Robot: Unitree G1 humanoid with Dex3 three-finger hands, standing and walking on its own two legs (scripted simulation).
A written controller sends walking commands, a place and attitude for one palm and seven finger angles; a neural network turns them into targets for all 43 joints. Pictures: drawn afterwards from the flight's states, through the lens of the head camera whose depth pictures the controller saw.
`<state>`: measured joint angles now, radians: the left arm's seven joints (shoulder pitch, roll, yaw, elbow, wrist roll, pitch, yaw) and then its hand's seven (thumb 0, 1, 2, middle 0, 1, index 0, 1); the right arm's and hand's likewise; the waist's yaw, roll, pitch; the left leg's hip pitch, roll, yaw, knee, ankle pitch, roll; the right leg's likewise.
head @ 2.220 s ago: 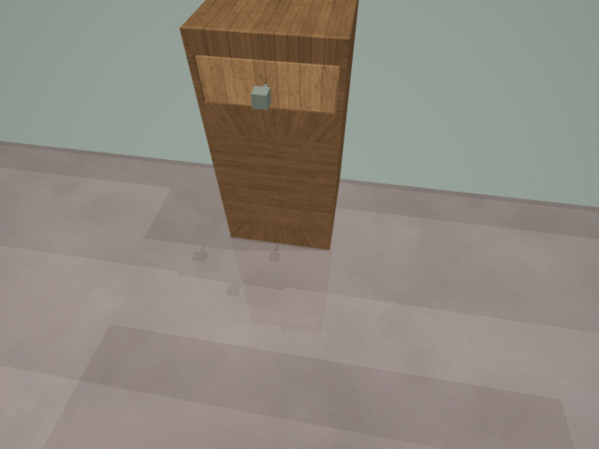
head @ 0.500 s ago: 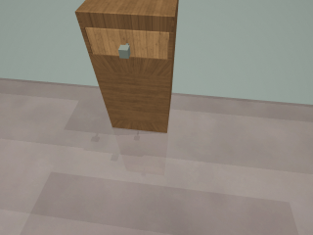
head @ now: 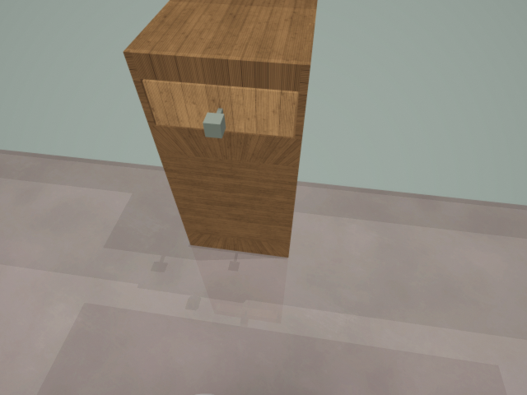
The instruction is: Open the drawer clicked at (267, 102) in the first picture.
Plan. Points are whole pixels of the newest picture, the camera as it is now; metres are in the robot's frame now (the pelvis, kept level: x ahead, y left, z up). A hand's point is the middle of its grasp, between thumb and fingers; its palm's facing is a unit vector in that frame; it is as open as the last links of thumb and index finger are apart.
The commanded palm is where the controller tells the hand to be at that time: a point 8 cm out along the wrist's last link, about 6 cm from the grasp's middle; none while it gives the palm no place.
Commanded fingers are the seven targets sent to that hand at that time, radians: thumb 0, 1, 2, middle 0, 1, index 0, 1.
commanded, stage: take the last steps up to it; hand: left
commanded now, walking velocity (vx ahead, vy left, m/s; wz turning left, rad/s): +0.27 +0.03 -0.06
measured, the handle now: (216, 120) +0.72 +0.18 -0.02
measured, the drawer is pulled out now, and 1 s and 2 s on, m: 0.00 0.00 0.00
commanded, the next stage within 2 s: come to a stop and stand still in 0.26 s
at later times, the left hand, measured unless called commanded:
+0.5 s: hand (176, 346) +0.22 +0.19 -0.16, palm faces +0.00 -0.97 -0.24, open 7.3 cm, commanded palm none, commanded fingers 0.00 0.90 0.90 -0.20 -0.30 -0.20 -0.30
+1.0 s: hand (174, 343) +0.22 +0.19 -0.15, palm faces -0.02 -0.96 -0.29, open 7.4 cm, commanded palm none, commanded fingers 0.00 0.90 0.90 -0.20 -0.30 -0.20 -0.30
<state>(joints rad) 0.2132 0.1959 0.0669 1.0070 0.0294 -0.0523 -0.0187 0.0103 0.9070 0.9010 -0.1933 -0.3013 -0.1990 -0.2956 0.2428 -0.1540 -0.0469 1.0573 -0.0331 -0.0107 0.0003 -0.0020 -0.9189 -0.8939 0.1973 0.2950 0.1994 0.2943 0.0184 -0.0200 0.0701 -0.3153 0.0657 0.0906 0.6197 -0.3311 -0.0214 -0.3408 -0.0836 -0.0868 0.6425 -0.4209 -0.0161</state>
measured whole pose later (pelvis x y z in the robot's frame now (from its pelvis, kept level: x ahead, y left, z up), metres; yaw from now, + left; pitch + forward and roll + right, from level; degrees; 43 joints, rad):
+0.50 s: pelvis +0.16 -0.01 +0.00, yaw -1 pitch -1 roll +1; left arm 0.18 0.18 0.05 1.08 0.01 -0.04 0.01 0.02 0.93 0.90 -0.19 -0.30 -0.20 -0.30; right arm 0.31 -0.14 -0.03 1.13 -0.02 0.02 -0.02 0.00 -0.91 -0.89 0.20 0.30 0.20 0.29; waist -0.03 0.02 0.08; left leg -0.22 0.08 0.05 0.60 -0.38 -0.04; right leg -0.25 -0.04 -0.11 0.61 -0.33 -0.03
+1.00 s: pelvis +0.16 -0.01 +0.01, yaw -4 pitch -2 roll +2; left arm 0.25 0.18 0.03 0.94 0.03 0.00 0.06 0.01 0.90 0.90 -0.20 -0.30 -0.20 -0.30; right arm 0.12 -0.21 -0.06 0.90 0.00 0.04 -0.01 0.00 -0.91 -0.89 0.20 0.29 0.20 0.29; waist 0.00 -0.01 0.09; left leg -0.35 -0.03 0.05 0.76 -0.38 -0.01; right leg -0.24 -0.03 -0.02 0.55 -0.29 -0.03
